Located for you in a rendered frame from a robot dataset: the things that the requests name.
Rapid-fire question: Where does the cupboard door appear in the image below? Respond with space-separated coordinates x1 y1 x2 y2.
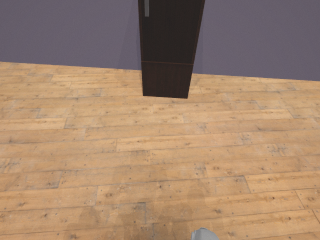
141 0 202 63

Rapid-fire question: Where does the robot right thigh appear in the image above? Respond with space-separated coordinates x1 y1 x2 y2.
190 228 219 240

